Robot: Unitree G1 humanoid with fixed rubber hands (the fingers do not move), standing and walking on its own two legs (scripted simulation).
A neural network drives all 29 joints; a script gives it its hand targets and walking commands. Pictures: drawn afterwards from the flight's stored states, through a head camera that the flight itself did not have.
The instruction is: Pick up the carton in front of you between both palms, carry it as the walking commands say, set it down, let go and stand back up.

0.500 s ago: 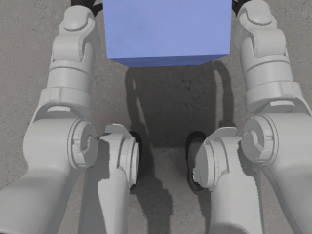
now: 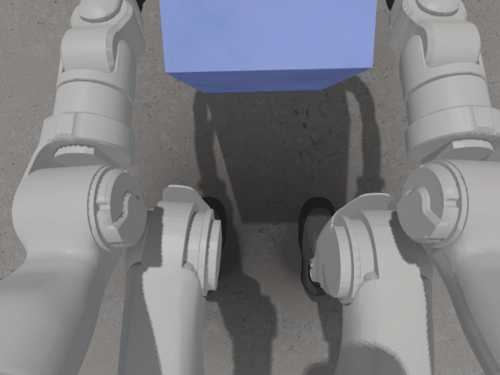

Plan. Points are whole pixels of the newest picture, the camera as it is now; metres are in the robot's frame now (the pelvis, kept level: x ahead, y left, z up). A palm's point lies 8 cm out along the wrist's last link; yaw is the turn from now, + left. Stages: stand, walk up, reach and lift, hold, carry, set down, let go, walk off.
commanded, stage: set down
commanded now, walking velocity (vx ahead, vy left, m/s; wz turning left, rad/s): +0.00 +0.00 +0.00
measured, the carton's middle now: (263, 5) +0.56 +0.01 -0.23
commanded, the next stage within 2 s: let go in 1.64 s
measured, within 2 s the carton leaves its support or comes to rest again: neither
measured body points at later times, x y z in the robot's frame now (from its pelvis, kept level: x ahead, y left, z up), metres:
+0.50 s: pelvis +0.00 +0.00 +0.00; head +0.38 +0.00 +0.23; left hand +0.55 +0.20 -0.19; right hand +0.57 -0.17 -0.19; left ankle +0.11 +0.12 -0.32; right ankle +0.12 -0.11 -0.32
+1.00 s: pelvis +0.01 +0.00 +0.08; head +0.35 +0.01 +0.37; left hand +0.57 +0.21 -0.04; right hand +0.59 -0.18 -0.04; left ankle +0.11 +0.12 -0.32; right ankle +0.11 -0.11 -0.32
